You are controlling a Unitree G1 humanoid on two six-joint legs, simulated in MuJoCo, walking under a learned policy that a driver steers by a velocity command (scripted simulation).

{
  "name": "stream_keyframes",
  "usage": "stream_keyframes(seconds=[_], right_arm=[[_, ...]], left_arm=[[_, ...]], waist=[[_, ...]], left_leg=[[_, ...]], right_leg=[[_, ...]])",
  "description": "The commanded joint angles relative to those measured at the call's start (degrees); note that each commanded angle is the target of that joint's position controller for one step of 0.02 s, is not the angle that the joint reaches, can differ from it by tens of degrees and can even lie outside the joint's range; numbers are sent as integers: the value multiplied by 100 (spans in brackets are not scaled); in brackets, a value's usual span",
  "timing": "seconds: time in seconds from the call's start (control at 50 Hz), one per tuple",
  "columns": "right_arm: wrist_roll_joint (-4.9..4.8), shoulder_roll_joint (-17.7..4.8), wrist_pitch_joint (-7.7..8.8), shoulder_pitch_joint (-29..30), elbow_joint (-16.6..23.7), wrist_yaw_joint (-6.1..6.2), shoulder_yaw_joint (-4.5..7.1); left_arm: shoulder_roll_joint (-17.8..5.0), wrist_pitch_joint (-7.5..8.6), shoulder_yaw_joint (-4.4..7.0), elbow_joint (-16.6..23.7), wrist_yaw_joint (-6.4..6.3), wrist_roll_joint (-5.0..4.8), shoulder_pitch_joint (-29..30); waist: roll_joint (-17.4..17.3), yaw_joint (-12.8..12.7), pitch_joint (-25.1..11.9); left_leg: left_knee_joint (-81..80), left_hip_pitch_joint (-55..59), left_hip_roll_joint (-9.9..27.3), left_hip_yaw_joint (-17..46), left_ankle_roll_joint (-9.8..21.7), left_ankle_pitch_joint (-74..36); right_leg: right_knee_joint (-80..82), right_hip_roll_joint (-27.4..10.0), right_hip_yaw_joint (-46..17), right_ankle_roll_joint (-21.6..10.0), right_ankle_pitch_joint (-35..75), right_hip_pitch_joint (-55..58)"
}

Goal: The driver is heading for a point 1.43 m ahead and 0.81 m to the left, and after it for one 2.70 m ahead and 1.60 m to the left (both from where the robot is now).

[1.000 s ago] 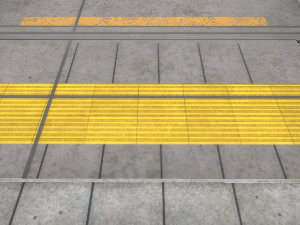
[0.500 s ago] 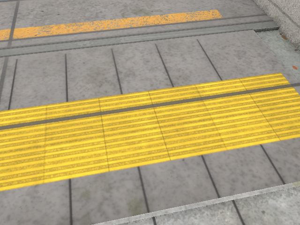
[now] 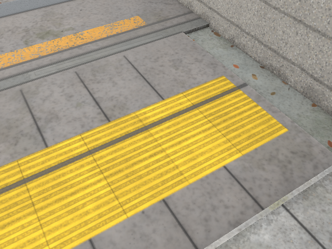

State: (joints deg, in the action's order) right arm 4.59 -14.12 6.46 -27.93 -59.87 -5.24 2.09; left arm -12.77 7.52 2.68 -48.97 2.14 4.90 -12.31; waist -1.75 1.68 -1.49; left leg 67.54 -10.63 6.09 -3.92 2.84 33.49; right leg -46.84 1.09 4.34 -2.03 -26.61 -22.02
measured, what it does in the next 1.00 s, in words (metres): goes down, turning left: left foot 0.17 m lower, then right foot 0.17 m lower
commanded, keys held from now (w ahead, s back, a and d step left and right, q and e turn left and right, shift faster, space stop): w+q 1.00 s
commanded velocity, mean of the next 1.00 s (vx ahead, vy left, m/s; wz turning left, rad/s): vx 0.50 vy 0.00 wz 0.44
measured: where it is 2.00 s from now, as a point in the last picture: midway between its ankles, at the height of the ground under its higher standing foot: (77, 190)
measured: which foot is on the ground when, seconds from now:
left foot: up 0.00-0.30, down 0.32-0.80, up 0.82-1.00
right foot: down 0.00-0.32, up 0.34-0.78, down 0.80-1.00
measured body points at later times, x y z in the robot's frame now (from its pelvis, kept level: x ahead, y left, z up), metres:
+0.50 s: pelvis +0.29 +0.06 -0.14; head +0.30 +0.06 +0.31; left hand +0.33 +0.30 -0.28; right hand +0.31 -0.19 -0.29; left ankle +0.27 +0.12 -0.87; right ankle +0.36 -0.10 -0.76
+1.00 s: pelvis +0.61 +0.06 -0.30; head +0.62 +0.05 +0.15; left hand +0.47 +0.27 -0.45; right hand +0.83 -0.11 -0.43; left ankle +0.57 +0.19 -0.84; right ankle +0.66 -0.03 -1.03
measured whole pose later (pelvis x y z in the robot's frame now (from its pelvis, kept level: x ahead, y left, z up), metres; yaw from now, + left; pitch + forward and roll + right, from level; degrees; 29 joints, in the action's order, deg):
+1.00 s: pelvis +0.61 +0.06 -0.30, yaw +32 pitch +0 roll -1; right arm -2.8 -13.0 -0.1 -14.8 -44.7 3.0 3.1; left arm -11.5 3.2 1.0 -59.4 -0.2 0.5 -22.7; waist -2.5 1.0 -0.5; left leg 98.8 -51.6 1.5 2.1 1.8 13.4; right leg -32.7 -1.1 8.1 -1.6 -18.0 -14.6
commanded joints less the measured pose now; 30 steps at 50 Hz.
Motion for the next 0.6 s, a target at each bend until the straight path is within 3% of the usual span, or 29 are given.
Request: stream_keyframes(seconds=[0.02,0.04,0.06,0.08,0.1,0.12,0.14,0.16,0.18,0.2,0.22,0.24,0.26,0.28,0.3,0.32,0.34,0.36,0.38,0.4,0.42,0.44,0.46,0.48,0.5,0.54,0.56,0.58,0.6], right_arm=[[-807,-499,1,1228,1008,290,259],[-614,-405,-214,761,852,492,214],[197,94,-123,1208,1037,246,44],[421,401,-216,718,912,145,-55],[552,491,-152,431,760,121,-96],[372,501,-60,206,602,95,-62],[203,266,-25,428,686,96,-5],[12,-121,-5,861,857,92,105],[-16,-319,-2,1183,984,107,136],[62,-453,-19,1609,1122,150,151],[179,-374,-66,2016,1244,161,99],[201,-276,-98,2226,1301,181,39],[176,-195,-119,2181,1281,240,15],[125,-345,-144,1733,1121,298,81],[11,-759,-129,579,675,372,273],[24,-1198,-97,-737,272,384,499],[33,-1681,-177,-1825,-11,260,605],[109,-1585,-146,-2191,-80,190,557],[13,-1519,-38,-1706,72,179,562],[-88,-1101,7,-712,271,157,382],[-36,-618,27,-99,357,77,151],[70,7,138,762,595,104,-138],[62,68,193,1286,775,149,-208],[-172,-106,252,1268,756,181,-183],[-239,-330,279,1136,682,205,-157],[-192,-636,281,729,641,121,-111],[37,-699,293,800,737,92,-111],[158,-403,326,738,689,160,-166],[-84,-365,314,144,706,339,-154]], left_arm=[[-1375,-319,391,-761,-312,-513,-1715],[-939,-469,269,-532,-264,-553,-1254],[479,-284,-223,-606,-89,-161,-1375],[583,-225,-309,-383,-60,-73,-900],[871,-108,-483,41,-208,27,-74],[426,6,-431,230,-264,153,278],[-81,36,-334,63,-279,203,-53],[-166,43,-348,-196,-243,177,-571],[-192,35,-400,-311,-218,156,-1003],[-193,10,-429,-448,-212,82,-1423],[-352,-63,-403,-599,-208,21,-1792],[-447,-139,-397,-760,-220,-59,-2039],[-578,-226,-353,-838,-189,-18,-2125],[-647,-274,-316,-859,-127,20,-2020],[-953,-325,-179,-914,33,45,-1808],[-851,-393,-211,-933,228,300,-1523],[359,-414,-449,-1020,445,189,-2710],[-38,-331,-404,-561,551,-14,-1928],[-462,-155,-291,157,439,-259,-571],[-642,-45,-238,340,234,-270,-65],[-656,12,-227,298,53,-138,-258],[-369,21,-327,186,-83,45,-562],[-63,-80,-383,113,-98,134,-476],[105,-194,-425,123,-107,163,-414],[46,-287,-446,250,-98,102,-294],[43,-352,-508,497,-52,-8,3],[77,-334,-545,375,-27,109,-495],[-45,-311,-567,443,8,138,-132],[-382,-301,-495,615,51,298,473]], waist=[[654,-678,959],[261,-429,989],[-90,-351,545],[330,10,844],[292,160,551],[359,273,295],[377,151,202],[451,-14,266],[493,-121,568],[439,-282,890],[376,-493,1062],[277,-590,1191],[353,-616,1254],[281,-378,1206],[-86,113,774],[-284,821,377],[-1601,480,-1483],[-748,953,-1615],[-559,1213,-593],[203,823,98],[393,357,531],[700,-272,778],[383,-366,1165],[168,-312,836],[201,-308,641],[101,-230,383],[78,-459,231],[310,-223,294],[219,286,297]], left_leg=[[936,-4487,-223,989,133,-480],[488,-3509,-108,1094,21,-596],[268,-3020,182,955,278,-1122],[-140,-2459,167,951,516,-2322],[-1407,-1595,135,970,572,-4284],[-2150,-336,-86,586,410,-5953],[-2127,161,-397,209,107,-6208],[-2114,199,-430,128,-66,-6004],[-2375,69,-344,192,-185,-5712],[-2863,-402,-258,220,-233,-5415],[-3364,-885,-143,276,-194,-5163],[-3932,-1305,-6,413,-45,-5012],[-4114,-999,-8,358,55,-4954],[-4407,-456,-123,114,111,-4966],[-4790,747,-498,-251,158,-5153],[-4754,2277,-375,-98,578,-5708],[-2641,4883,473,1057,1977,-8679],[-2898,5515,931,2452,2302,-8443],[-3593,4884,1289,3354,2333,-5762],[-4145,3397,1358,3673,1998,-2755],[-4355,1677,1187,3436,1969,-1867],[-4653,-66,1000,2994,1737,-2075],[-5047,-1557,767,2801,1954,-2091],[-5170,-1959,480,2485,2022,-1673],[-5076,-2271,305,2439,1959,-1760],[-4435,-2535,-75,2004,1732,-3042],[-3793,-3263,-312,1845,1568,-3277],[-3212,-2269,-245,2339,1438,-2285],[-2712,-458,-307,2556,1513,-1494]], right_leg=[[1791,-2164,-3023,-1549,4237,2829],[1902,-2170,-2514,-1301,4251,1531],[1849,-1945,-1640,-1367,2000,600],[1832,-1576,-1254,-1174,1290,-497],[1586,-1006,-520,-817,880,-1374],[1216,-573,300,-521,415,-2272],[1107,-565,462,-473,-8,-2451],[982,-726,425,-427,-168,-2360],[791,-903,202,-440,-354,-2178],[569,-1141,-64,-454,-474,-1596],[320,-1407,-378,-460,-584,-893],[219,-1661,-751,-444,-441,-155],[89,-1755,-892,-400,-159,-47],[-399,-1670,-787,-336,335,5],[-1559,-1158,-204,-191,1128,179],[-3602,-978,-59,62,1660,-578],[-6708,-172,95,458,-1978,-2022],[-7226,72,-427,624,-1843,-3456],[-7202,-3,-613,614,-1707,-5119],[-6132,-463,-982,332,-714,-5212],[-5609,-702,-1139,112,-123,-4474],[-3614,-1151,-1589,-86,1451,-3412],[-2575,-1304,-1493,-65,2069,-2612],[-1818,-1139,-1137,42,2425,-1825],[-1493,-1026,-919,181,2532,-1337],[-783,-702,-393,371,2295,-457],[-1604,-519,-180,345,3096,504],[-1005,-848,-1233,496,4172,-639],[-172,-677,-1116,526,4216,-2468]])
Next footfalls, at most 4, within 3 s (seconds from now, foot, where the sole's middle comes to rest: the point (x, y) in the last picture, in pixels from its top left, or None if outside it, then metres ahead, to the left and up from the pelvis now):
0.32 left None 0.31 0.13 -0.90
0.80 right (168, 242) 0.70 -0.01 -1.07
1.32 left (100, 224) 0.80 0.34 -1.07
1.76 right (90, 173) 1.12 0.44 -1.07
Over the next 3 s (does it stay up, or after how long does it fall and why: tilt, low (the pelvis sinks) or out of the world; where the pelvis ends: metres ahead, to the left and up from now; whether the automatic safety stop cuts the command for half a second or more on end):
stays up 1.35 0.82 -0.29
